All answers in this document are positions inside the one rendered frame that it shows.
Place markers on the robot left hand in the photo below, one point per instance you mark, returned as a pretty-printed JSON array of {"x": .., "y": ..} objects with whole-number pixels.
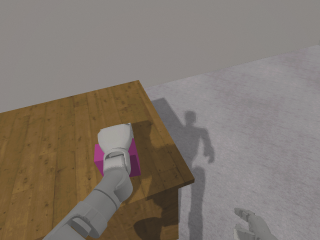
[{"x": 117, "y": 136}]

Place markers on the robot left upper arm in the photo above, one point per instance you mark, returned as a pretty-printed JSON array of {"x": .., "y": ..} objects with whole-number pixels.
[{"x": 67, "y": 233}]

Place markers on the robot left forearm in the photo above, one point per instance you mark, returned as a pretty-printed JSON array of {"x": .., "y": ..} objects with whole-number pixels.
[{"x": 90, "y": 216}]

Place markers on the table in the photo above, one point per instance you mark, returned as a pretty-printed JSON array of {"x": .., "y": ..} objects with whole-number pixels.
[{"x": 47, "y": 165}]

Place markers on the robot right hand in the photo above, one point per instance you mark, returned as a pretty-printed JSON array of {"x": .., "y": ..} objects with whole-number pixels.
[{"x": 256, "y": 225}]

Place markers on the sponge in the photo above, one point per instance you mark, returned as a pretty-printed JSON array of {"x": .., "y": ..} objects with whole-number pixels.
[{"x": 133, "y": 154}]

